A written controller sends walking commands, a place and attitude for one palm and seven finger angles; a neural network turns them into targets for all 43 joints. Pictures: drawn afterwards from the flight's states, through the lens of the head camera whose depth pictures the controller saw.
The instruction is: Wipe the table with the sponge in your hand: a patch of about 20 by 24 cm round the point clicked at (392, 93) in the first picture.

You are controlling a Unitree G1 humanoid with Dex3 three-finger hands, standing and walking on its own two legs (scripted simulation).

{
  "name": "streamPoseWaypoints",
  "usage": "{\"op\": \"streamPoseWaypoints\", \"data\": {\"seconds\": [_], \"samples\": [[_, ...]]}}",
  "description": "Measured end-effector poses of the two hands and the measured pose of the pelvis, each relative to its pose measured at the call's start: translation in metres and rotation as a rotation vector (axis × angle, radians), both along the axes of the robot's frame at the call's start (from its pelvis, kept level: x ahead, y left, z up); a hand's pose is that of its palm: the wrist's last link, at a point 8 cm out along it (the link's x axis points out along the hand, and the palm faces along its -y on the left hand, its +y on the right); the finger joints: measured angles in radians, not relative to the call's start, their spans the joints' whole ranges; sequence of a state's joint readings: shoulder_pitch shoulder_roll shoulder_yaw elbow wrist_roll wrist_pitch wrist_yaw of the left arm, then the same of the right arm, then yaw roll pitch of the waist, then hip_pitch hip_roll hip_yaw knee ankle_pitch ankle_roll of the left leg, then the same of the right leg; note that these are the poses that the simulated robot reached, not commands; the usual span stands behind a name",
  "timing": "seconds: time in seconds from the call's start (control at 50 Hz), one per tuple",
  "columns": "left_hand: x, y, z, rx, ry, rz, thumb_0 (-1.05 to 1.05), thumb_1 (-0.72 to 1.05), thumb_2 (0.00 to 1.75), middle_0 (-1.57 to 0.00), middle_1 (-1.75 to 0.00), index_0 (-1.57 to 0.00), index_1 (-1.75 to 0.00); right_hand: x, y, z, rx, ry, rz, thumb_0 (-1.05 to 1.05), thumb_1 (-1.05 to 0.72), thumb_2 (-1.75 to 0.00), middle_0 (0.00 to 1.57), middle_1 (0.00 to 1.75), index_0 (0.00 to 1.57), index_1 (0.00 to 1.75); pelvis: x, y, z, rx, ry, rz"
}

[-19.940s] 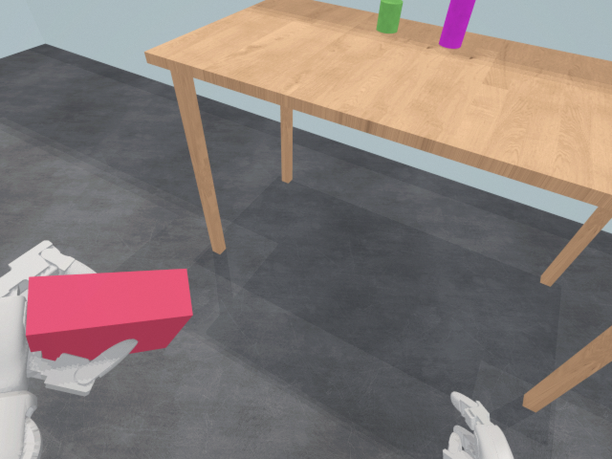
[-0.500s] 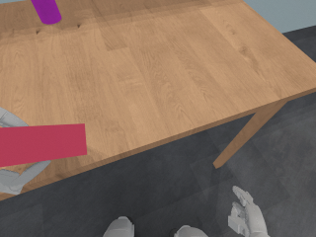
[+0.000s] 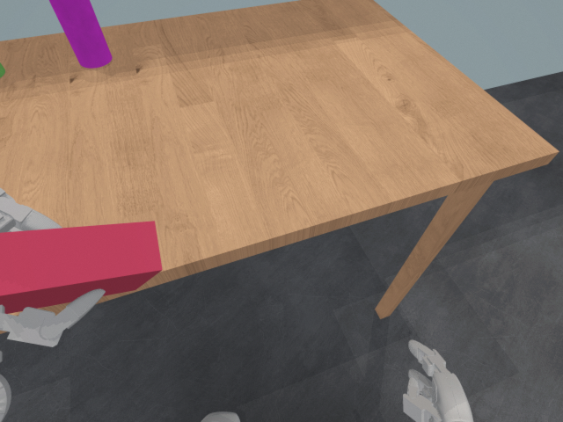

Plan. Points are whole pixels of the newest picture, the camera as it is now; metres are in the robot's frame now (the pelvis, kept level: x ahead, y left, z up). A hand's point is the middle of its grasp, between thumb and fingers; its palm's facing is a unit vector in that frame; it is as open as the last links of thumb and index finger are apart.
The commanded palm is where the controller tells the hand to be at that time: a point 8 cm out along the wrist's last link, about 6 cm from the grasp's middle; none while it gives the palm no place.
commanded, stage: come to a stop and stand still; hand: left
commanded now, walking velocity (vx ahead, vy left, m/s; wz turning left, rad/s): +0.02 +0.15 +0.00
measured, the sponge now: (101, 265) +0.24 +0.21 +0.16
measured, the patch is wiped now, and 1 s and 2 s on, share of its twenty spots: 0.00 0.00 0.00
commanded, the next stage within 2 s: look again from close up in 0.80 s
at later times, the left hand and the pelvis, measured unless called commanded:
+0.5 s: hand (40, 228) +0.26 +0.26 +0.19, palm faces +0.40 -0.83 -0.39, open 9.4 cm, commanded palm +0.19 +0.29 +0.19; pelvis +0.02 +0.02 +0.01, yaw -2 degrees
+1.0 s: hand (16, 250) +0.24 +0.28 +0.18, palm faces +0.42 -0.85 -0.31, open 9.4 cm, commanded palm +0.18 +0.31 +0.19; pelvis +0.01 +0.04 +0.01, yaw -2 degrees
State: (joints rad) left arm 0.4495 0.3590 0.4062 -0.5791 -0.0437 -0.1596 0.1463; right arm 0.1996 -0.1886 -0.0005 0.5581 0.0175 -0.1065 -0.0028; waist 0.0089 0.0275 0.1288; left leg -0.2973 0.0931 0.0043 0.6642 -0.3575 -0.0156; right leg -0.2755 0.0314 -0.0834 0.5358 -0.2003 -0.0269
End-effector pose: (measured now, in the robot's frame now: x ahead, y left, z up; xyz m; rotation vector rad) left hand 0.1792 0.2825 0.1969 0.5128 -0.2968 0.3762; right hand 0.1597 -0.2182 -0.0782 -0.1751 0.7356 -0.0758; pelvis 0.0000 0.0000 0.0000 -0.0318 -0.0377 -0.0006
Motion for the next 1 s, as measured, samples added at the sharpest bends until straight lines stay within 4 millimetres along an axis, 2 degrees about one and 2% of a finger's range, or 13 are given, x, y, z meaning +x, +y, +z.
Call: {"op": "streamPoseWaypoints", "data": {"seconds": [0.08, 0.26, 0.3, 0.34, 0.4, 0.44, 0.54, 0.64, 0.74, 0.88, 1.0], "samples": [[-0.001, -0.008, -0.006, -0.064, 0.024, 0.012, -0.01, -0.43, 1.04, -0.8, -1.38, -0.79, -1.39, 0.002, -0.009, 0.003, -0.015, 0.014, -0.019, 0.01, -0.91, -0.9, 0.21, 0.3, 0.2, 0.29, 0.003, -0.003, 0.005, 0.018, 0.016, -0.005], [0.005, -0.003, -0.009, -0.081, 0.04, -0.017, -0.02, -0.44, 1.05, -0.81, -1.37, -0.8, -1.38, 0.003, -0.015, 0.011, -0.074, 0.039, -0.034, 0.01, -0.91, -0.9, 0.2, 0.3, 0.2, 0.29, 0.009, 0.001, 0.01, 0.026, 0.015, 0.009], [0.015, 0.0, 0.007, 0.021, -0.01, -0.071, -0.02, -0.44, 1.05, -0.81, -1.37, -0.8, -1.38, 0.005, -0.007, 0.013, -0.089, 0.03, 0.015, 0.01, -0.91, -0.9, 0.2, 0.3, 0.2, 0.29, 0.008, 0.001, 0.009, 0.022, 0.027, 0.027], [0.027, 0.017, 0.026, 0.118, -0.08, -0.053, -0.02, -0.44, 1.05, -0.82, -1.36, -0.81, -1.38, 0.006, 0.0, 0.011, -0.084, 0.027, 0.078, 0.01, -0.91, -0.9, 0.2, 0.3, 0.2, 0.29, 0.007, -0.002, 0.009, 0.021, 0.034, 0.019], [0.04, 0.04, 0.035, 0.122, -0.137, 0.014, -0.01, -0.44, 1.05, -0.81, -1.37, -0.8, -1.38, 0.007, 0.005, 0.013, -0.057, 0.009, 0.109, 0.01, -0.91, -0.9, 0.21, 0.3, 0.2, 0.29, 0.008, 0.0, 0.008, 0.018, 0.049, -0.007], [0.042, 0.04, 0.028, 0.071, -0.127, 0.017, -0.01, -0.44, 1.05, -0.81, -1.37, -0.8, -1.38, 0.006, 0.005, 0.016, -0.044, -0.015, 0.099, 0.01, -0.91, -0.9, 0.21, 0.3, 0.2, 0.29, 0.011, 0.006, 0.009, 0.017, 0.051, -0.023], [0.037, 0.014, -0.007, -0.06, -0.037, -0.082, 0.0, -0.43, 1.05, -0.79, -1.39, -0.79, -1.4, 0.002, 0.001, 0.022, -0.073, -0.027, 0.054, 0.01, -0.91, -0.9, 0.21, 0.3, 0.2, 0.3, 0.016, 0.021, 0.01, 0.02, 0.044, -0.04], [0.035, 0.022, -0.006, -0.08, -0.062, -0.101, 0.0, -0.43, 1.05, -0.79, -1.4, -0.78, -1.41, 0.004, 0.005, 0.022, -0.11, 0.003, 0.037, 0.01, -0.91, -0.9, 0.21, 0.3, 0.2, 0.29, 0.015, 0.029, 0.01, 0.022, 0.039, -0.025], [0.031, 0.036, -0.003, -0.054, -0.049, -0.069, -0.01, -0.43, 1.05, -0.79, -1.39, -0.79, -1.4, 0.014, 0.017, 0.024, -0.095, -0.016, 0.038, 0.02, -0.91, -0.9, 0.21, 0.3, 0.2, 0.29, 0.011, 0.035, 0.011, 0.021, 0.036, -0.026], [0.021, 0.038, -0.004, -0.074, -0.038, -0.04, 0.0, -0.43, 1.05, -0.79, -1.4, -0.78, -1.41, 0.025, 0.037, 0.027, -0.07, -0.051, 0.056, 0.01, -0.91, -0.9, 0.21, 0.3, 0.2, 0.29, 0.008, 0.039, 0.011, 0.017, 0.031, -0.034], [0.019, 0.04, -0.009, -0.111, -0.031, -0.014, 0.0, -0.42, 1.05, -0.79, -1.4, -0.78, -1.41, 0.028, 0.044, 0.028, -0.067, -0.053, 0.068, 0.01, -0.91, -0.9, 0.21, 0.3, 0.2, 0.3, 0.007, 0.04, 0.012, 0.014, 0.027, -0.034]]}}
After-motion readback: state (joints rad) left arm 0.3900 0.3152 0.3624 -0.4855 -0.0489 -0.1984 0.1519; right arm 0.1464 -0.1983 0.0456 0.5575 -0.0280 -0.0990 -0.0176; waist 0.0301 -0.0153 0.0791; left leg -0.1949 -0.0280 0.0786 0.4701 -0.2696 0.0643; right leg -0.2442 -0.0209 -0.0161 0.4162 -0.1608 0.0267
